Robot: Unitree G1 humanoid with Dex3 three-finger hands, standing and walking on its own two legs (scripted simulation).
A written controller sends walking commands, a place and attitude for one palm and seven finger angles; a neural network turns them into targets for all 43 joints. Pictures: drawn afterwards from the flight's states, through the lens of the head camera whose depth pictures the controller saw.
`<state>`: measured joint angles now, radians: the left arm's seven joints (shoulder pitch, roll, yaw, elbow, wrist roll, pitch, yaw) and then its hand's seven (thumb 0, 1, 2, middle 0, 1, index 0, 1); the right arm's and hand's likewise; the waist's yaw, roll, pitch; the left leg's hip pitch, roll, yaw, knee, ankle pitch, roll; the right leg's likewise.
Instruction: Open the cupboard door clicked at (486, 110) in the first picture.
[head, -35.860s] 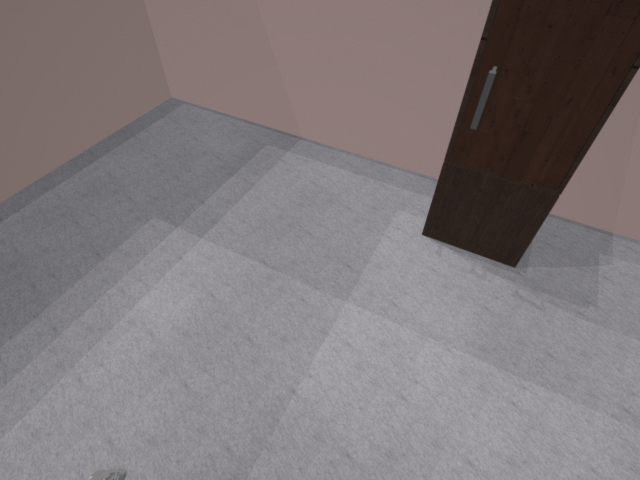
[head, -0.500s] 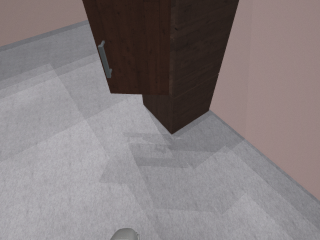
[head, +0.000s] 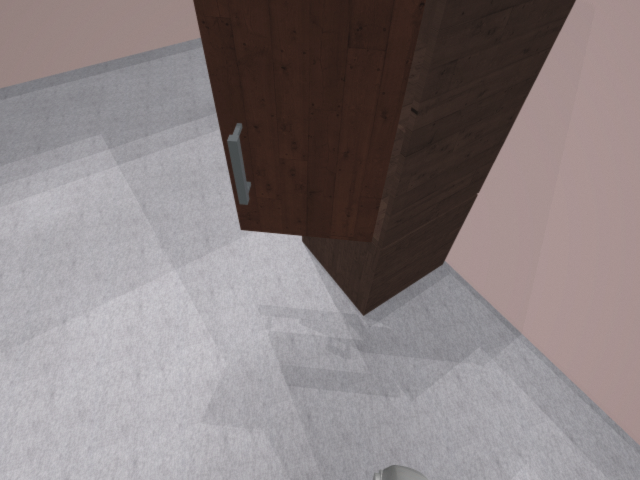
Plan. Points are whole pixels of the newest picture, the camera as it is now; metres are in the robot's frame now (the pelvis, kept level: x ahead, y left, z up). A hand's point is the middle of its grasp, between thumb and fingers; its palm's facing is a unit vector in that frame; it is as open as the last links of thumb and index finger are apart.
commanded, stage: take the last steps up to it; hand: left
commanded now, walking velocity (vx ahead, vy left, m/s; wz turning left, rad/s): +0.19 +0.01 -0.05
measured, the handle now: (241, 166) +0.69 +0.24 -0.09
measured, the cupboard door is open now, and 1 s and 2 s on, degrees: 50 50 50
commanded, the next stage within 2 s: come to a stop and stand still in 0.10 s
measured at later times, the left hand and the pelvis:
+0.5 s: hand (225, 422) +0.21 +0.17 -0.16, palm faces +0.02 -0.98 -0.22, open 7.2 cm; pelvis +0.12 -0.01 +0.00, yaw +0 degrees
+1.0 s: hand out of the picture +0.12 +0.21 -0.17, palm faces -0.02 -0.98 -0.20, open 7.3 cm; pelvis +0.09 +0.01 +0.01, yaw -3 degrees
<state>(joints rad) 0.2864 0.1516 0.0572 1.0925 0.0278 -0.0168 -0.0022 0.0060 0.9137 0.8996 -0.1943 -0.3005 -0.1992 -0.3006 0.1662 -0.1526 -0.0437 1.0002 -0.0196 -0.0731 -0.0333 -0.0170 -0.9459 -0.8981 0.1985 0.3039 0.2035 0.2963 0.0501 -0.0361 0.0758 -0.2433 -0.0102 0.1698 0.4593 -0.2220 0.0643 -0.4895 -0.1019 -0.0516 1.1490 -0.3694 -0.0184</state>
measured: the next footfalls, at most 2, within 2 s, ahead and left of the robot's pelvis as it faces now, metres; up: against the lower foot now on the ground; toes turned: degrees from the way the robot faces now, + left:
right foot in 0.24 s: +0.15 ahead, -0.13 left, +0.00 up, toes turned -8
left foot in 0.60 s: +0.16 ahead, +0.11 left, +0.00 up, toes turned +1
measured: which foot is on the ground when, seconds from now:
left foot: down 0.00-0.26, up 0.28-0.58, down 0.60-1.00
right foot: up 0.00-0.22, down 0.24-0.62, up 0.64-1.00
